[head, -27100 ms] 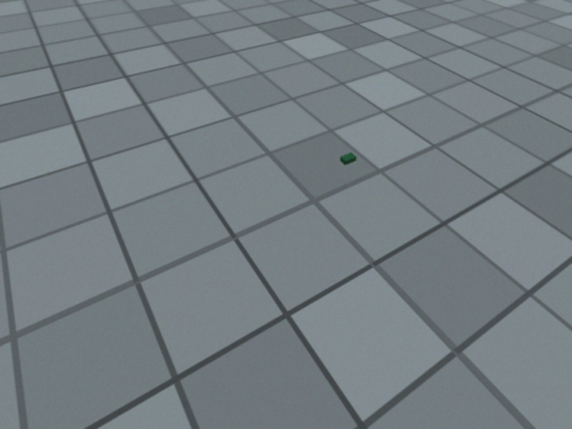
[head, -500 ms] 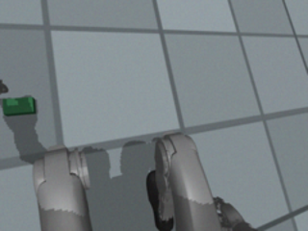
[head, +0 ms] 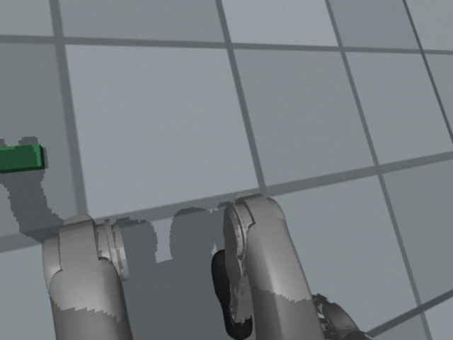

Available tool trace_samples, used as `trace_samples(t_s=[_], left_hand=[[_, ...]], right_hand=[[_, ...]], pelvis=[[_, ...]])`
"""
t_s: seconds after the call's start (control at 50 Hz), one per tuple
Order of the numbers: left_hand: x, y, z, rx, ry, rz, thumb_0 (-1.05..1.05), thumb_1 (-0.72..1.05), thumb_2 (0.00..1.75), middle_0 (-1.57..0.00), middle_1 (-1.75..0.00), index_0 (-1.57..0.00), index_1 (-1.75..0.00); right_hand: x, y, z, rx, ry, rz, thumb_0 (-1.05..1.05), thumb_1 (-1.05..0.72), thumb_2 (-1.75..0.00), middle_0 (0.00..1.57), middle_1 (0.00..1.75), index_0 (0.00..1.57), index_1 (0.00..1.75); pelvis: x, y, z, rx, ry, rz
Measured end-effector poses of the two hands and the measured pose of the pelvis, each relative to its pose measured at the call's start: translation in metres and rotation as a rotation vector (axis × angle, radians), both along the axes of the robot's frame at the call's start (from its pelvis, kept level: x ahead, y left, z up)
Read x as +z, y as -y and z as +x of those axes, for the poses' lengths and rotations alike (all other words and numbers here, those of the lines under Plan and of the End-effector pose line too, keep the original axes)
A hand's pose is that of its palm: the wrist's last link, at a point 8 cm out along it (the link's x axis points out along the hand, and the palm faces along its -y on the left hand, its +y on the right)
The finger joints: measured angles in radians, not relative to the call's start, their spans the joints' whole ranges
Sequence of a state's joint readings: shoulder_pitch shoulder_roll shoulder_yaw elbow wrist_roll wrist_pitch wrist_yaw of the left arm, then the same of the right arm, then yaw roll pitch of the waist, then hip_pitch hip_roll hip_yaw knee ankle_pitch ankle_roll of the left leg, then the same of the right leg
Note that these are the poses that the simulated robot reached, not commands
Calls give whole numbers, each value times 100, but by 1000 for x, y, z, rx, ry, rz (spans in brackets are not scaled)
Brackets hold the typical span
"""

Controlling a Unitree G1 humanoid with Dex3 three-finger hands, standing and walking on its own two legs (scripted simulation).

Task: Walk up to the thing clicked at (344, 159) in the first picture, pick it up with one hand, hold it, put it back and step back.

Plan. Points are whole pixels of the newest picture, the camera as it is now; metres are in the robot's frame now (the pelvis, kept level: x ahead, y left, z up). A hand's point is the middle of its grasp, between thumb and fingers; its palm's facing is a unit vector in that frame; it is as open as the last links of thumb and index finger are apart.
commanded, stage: rise first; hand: left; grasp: from above
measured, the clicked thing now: (20, 158) +0.45 +0.33 -0.29
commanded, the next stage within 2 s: approach in 0.54 s
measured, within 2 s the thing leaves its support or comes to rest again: neither
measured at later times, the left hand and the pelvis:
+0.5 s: hand out of the picture +0.41 +0.36 -0.18, palm faces -0.46 -0.10 -0.88, open 13.2 cm; pelvis +0.00 +0.00 +0.00, yaw +0 degrees
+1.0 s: hand (4, 139) +0.45 +0.31 -0.16, palm faces -0.42 -0.05 -0.91, open 13.0 cm; pelvis +0.00 +0.00 +0.01, yaw +0 degrees
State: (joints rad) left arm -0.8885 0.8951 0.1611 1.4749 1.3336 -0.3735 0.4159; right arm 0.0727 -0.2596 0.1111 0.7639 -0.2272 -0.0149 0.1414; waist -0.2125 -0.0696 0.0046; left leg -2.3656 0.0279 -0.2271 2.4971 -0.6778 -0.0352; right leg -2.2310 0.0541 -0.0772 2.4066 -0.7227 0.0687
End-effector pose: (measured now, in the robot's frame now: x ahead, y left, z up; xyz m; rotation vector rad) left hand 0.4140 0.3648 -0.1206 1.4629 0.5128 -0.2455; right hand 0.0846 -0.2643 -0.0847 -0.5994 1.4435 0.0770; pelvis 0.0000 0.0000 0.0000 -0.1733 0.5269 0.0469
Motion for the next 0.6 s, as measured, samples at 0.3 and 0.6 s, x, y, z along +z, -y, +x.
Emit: trace_samples(t_s=[0.3, 0.6], left_hand=[[4, 0, -1, -9, 1, 4, 0, -37, 88, -24, -86, -23, -86], [4, 1, 1, -14, 3, 11, 0, -37, 88, -24, -86, -23, -87]], right_hand=[[2, -3, 0, 0, 19, 4, 0, -91, -90, 21, 30, 20, 30], [4, -3, -3, -1, 16, 3, 0, -91, -90, 21, 30, 20, 30]], pelvis=[[2, -1, -2, 2, 1, -3], [2, -1, -2, 2, 0, -3]])
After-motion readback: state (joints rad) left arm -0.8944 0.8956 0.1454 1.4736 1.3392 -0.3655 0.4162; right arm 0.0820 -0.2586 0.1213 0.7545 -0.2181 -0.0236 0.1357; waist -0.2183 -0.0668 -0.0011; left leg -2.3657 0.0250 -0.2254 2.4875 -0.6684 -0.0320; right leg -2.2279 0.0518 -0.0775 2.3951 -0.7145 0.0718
